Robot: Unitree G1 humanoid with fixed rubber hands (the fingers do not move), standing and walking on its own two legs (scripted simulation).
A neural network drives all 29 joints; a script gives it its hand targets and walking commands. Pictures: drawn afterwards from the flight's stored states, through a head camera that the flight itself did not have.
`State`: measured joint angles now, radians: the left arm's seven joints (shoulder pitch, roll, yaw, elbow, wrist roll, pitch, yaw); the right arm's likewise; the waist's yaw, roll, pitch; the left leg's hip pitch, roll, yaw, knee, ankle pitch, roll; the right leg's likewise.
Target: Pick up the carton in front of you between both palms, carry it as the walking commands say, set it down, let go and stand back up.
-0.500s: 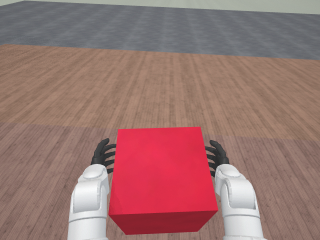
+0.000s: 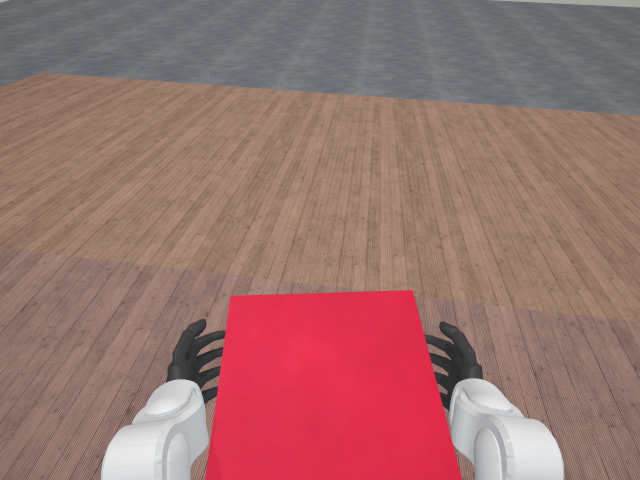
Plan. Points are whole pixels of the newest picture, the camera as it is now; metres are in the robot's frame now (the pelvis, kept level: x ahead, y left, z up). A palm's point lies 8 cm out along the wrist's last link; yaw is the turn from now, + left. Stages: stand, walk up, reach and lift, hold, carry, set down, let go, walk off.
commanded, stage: carry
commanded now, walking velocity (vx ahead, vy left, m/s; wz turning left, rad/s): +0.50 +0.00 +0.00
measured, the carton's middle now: (324, 421) +0.23 +0.01 +0.01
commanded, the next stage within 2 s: none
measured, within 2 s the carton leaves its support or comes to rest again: neither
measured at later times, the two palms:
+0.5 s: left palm (233, 203) +0.56 +0.17 +0.09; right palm (411, 215) +0.53 -0.13 +0.09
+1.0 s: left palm (268, 117) +0.89 +0.15 +0.10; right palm (396, 124) +0.89 -0.15 +0.09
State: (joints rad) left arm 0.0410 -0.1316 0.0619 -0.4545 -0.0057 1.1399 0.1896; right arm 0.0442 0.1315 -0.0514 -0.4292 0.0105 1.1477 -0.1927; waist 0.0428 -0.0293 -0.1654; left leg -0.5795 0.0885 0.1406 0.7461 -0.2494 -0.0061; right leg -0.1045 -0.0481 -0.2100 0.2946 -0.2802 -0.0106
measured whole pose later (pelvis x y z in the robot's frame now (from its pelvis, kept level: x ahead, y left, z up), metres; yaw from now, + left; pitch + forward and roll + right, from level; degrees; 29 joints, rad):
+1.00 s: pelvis +0.67 +0.00 +0.00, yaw +0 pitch +4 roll +1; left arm 0.09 -0.14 0.03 -0.56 0.01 1.10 0.14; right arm 0.10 0.14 -0.02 -0.57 -0.02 1.13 -0.15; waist 0.01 -0.01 -0.13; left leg -0.58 0.11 0.17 0.60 -0.08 0.00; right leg 0.00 -0.05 -0.23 0.24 -0.31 0.00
